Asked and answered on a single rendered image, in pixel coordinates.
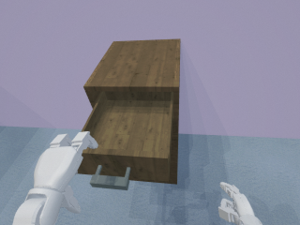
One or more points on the left robot hand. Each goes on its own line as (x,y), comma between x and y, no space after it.
(59,163)

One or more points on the drawer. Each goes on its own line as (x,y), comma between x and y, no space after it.
(133,129)

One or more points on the handle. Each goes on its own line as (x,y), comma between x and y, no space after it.
(108,181)

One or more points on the right robot forearm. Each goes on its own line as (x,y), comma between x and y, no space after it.
(249,220)

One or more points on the left robot forearm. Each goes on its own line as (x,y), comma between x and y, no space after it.
(41,207)

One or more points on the right robot hand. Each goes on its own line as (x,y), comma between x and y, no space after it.
(232,211)

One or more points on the cabinet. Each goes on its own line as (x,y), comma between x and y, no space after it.
(151,65)

